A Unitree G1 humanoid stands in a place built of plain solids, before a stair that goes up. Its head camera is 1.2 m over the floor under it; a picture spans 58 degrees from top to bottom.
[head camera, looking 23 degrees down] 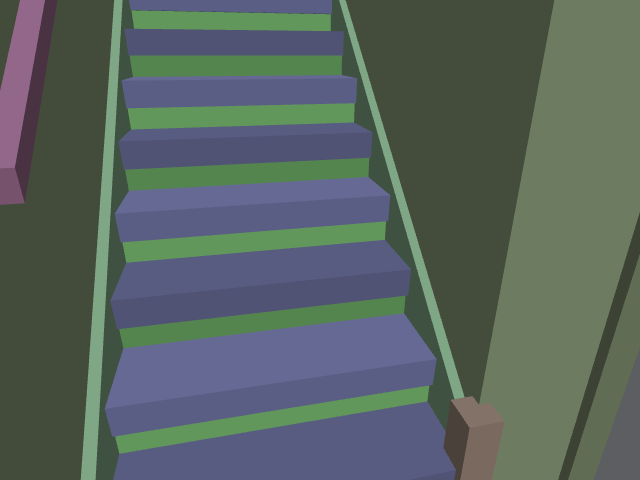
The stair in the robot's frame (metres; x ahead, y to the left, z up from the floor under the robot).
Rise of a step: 0.19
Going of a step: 0.22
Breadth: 0.92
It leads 12 degrees to the left of straight ahead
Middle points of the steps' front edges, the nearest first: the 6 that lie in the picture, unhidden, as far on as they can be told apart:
0.95 0.10 0.37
1.17 0.15 0.56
1.39 0.20 0.74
1.61 0.25 0.93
1.83 0.29 1.12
2.04 0.34 1.30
